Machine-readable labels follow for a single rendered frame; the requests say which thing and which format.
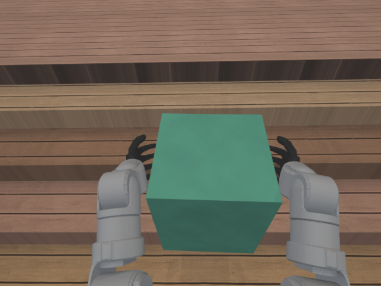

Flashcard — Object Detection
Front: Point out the robot right forearm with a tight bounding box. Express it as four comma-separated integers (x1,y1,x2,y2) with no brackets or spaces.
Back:
279,161,350,286

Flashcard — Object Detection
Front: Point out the robot left forearm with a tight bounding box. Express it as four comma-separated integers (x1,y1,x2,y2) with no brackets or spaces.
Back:
88,159,148,286

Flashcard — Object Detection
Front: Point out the left robot upper arm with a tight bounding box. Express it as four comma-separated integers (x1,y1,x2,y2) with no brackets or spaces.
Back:
91,269,153,286

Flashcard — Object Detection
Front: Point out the carton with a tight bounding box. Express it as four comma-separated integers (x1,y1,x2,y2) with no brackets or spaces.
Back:
146,113,283,254

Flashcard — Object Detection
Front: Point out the left robot hand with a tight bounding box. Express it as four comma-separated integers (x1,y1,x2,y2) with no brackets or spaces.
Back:
126,135,156,180

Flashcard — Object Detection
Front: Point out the right robot hand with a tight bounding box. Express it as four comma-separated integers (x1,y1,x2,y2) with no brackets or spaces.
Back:
269,136,300,184

